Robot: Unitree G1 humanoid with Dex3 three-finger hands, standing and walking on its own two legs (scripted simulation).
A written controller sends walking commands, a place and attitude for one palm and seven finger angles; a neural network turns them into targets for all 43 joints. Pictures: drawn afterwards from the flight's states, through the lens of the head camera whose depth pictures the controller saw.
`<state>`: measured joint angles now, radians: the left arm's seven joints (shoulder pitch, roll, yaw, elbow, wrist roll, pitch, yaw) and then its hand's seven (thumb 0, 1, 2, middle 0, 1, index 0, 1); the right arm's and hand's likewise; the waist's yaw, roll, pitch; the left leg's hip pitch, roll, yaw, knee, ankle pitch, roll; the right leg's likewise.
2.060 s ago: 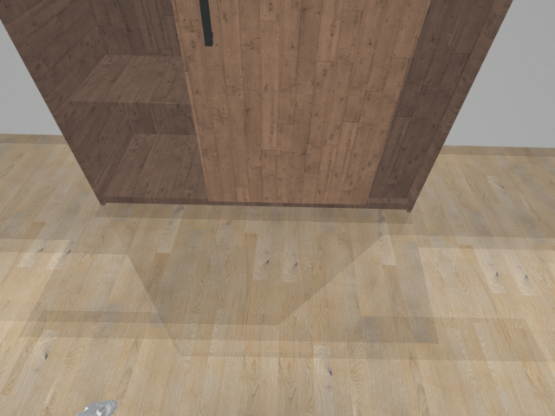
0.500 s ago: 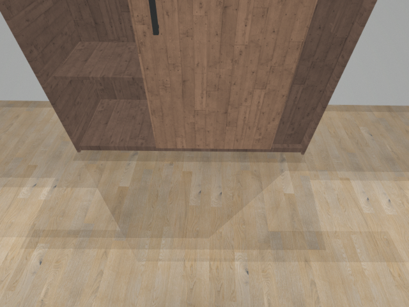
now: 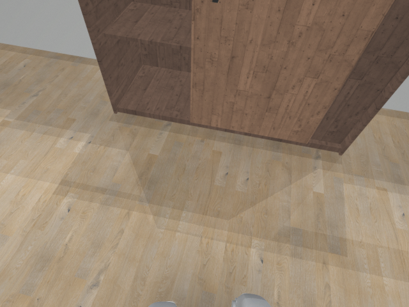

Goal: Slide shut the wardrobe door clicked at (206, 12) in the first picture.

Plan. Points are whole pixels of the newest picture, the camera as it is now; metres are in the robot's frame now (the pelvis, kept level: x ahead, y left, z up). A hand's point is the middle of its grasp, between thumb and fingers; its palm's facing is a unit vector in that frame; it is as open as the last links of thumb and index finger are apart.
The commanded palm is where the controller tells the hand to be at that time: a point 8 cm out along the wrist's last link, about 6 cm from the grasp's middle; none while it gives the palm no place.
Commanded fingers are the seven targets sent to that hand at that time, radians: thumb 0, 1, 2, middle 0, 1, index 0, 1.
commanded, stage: walk to a spot facing it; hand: right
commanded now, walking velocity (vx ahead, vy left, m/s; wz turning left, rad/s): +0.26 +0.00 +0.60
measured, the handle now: out of the picture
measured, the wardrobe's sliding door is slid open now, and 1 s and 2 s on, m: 0.52 0.52 0.52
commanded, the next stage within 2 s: turn to face it in 1.62 s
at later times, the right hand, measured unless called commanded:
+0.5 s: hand (310, 289) +0.19 -0.24 -0.15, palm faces -0.24 +0.95 -0.19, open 7.4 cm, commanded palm none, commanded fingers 0.00 -0.90 -0.90 0.20 0.30 0.20 0.30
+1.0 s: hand (218, 193) +0.42 -0.03 -0.16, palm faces -0.57 +0.80 -0.20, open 7.3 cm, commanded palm none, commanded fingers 0.00 -0.90 -0.90 0.20 0.30 0.20 0.30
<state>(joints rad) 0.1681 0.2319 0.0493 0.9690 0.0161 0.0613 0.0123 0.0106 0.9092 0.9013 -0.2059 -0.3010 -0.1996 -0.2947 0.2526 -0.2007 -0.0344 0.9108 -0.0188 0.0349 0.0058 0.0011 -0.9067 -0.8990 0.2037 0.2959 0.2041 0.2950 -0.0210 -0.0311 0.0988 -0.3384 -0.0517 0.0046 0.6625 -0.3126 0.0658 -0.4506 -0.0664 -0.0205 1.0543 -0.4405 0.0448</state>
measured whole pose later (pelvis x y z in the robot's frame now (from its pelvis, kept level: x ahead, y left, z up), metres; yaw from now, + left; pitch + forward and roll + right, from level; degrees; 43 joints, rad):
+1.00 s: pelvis +0.24 +0.07 +0.01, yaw +34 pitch +0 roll +1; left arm 0.28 0.17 0.04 0.96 0.03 -0.02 0.00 0.01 0.91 0.90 -0.20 -0.30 -0.20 -0.29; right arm 0.18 -0.21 -0.05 0.95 -0.02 -0.03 0.01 0.00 -0.92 -0.90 0.20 0.30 0.20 0.29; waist 0.06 0.01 0.08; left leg -0.30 -0.10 0.07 0.51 -0.21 0.11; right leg -0.59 -0.19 -0.03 1.16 -0.28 0.05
